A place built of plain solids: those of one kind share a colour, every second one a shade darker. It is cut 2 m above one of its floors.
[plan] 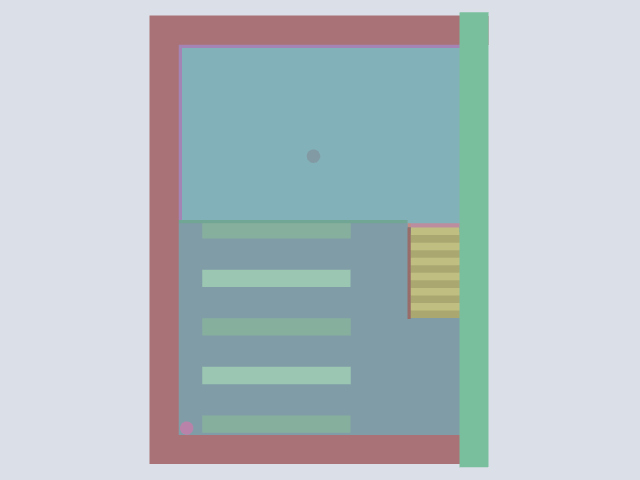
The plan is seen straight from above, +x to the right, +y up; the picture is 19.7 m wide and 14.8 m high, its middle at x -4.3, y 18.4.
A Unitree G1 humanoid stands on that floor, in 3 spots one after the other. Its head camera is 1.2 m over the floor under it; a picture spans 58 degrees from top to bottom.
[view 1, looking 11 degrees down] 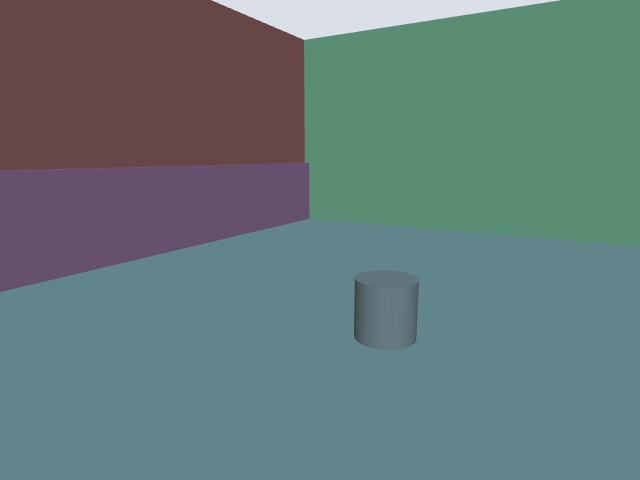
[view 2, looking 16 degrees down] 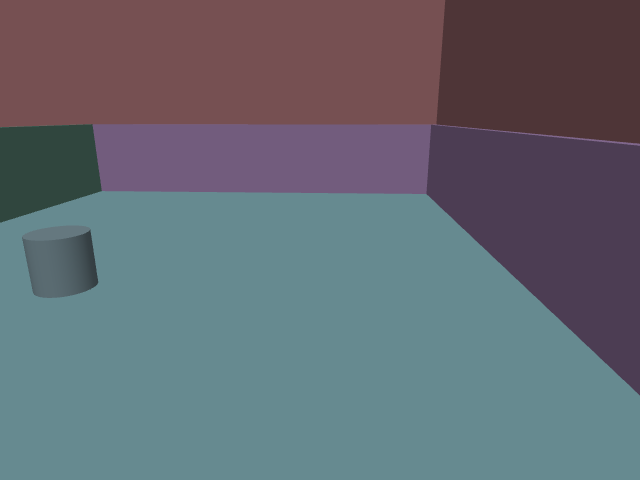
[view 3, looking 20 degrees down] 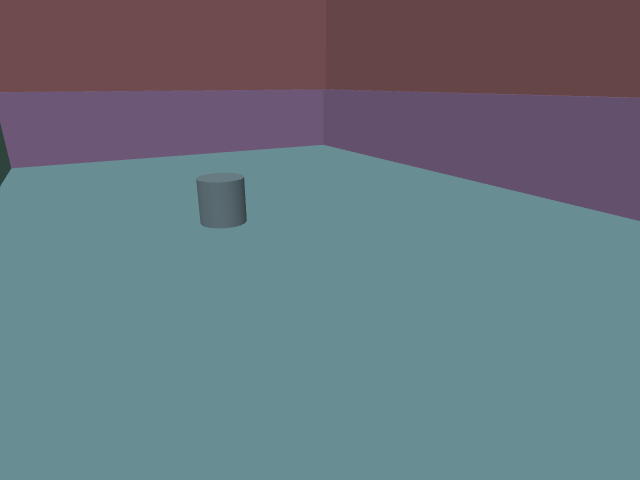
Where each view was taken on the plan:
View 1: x -7.10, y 19.99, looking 30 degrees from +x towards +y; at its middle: floor_mezz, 6.29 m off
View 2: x -1.65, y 22.99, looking -177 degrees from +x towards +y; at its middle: floor_mezz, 4.35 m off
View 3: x -0.75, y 19.91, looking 151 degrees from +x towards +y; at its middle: floor_mezz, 3.51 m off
